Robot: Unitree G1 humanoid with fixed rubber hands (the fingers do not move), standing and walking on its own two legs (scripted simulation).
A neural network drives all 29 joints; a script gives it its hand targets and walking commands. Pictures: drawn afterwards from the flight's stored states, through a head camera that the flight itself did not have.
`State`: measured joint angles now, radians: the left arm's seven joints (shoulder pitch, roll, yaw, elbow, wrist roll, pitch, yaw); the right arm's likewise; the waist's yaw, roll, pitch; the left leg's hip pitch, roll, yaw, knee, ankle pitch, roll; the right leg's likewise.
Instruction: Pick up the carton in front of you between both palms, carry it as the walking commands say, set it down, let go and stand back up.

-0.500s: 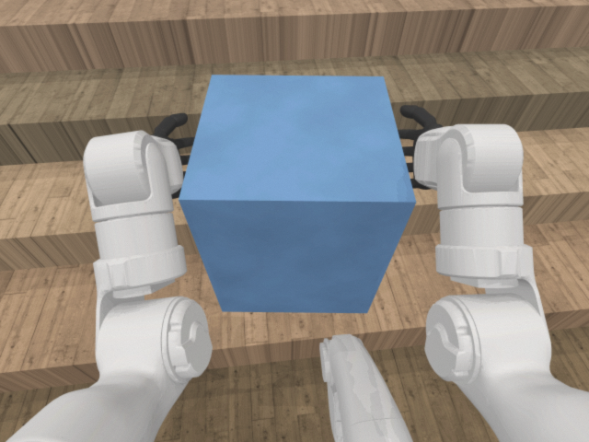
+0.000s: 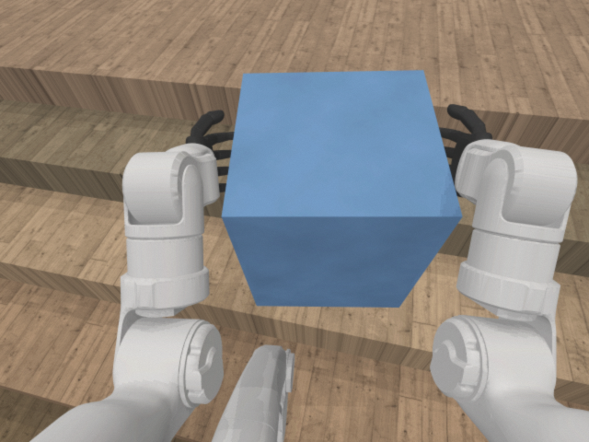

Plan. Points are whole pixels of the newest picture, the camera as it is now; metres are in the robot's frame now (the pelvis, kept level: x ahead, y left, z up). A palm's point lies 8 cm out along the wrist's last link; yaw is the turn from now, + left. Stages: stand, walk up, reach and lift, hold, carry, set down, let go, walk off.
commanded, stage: carry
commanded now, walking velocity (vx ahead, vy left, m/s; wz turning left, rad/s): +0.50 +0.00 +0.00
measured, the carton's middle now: (329, 203) +0.40 +0.03 +0.11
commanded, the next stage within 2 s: none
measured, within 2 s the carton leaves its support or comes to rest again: neither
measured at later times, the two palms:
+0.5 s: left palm out of the picture +0.68 +0.19 +0.31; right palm out of the picture +0.64 -0.11 +0.32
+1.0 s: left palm out of the picture +0.91 +0.20 +0.42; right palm out of the picture +0.95 -0.10 +0.42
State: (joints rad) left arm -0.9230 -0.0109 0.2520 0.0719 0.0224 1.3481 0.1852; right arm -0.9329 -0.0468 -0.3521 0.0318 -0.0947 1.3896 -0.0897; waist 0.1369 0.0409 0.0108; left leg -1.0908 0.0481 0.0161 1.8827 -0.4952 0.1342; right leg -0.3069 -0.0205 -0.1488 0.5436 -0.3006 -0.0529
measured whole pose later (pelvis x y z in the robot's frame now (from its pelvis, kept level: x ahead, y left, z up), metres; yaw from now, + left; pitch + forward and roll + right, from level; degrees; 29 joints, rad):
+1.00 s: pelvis +0.55 +0.01 +0.28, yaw +1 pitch +2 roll -2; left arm -0.87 0.02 0.18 0.20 -0.01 1.35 0.20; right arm -0.85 -0.03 -0.35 0.13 -0.11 1.37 -0.10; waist 0.14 0.02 0.05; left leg -0.83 -0.02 -0.02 1.73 -0.25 0.11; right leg -0.44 0.02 -0.18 0.69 -0.29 -0.09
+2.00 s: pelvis +1.16 +0.03 +0.52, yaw +0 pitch +2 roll -3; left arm -0.88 0.02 0.16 0.32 0.03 1.35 0.17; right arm -0.86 -0.05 -0.34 0.29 -0.10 1.35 -0.08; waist 0.14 0.02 -0.02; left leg -0.44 0.02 -0.10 1.47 -0.17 0.06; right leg -0.76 0.00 -0.21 1.05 -0.34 -0.13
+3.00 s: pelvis +1.75 +0.02 +0.60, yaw +1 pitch +6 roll +0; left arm -0.37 -0.17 0.19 -0.16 0.13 1.17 0.11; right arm -0.34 0.12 -0.22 -0.22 -0.12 1.21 -0.09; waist 0.00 0.03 -0.06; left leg -0.29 0.05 0.06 0.86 -0.46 -0.01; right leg -0.45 -0.03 -0.18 0.46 -0.11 -0.06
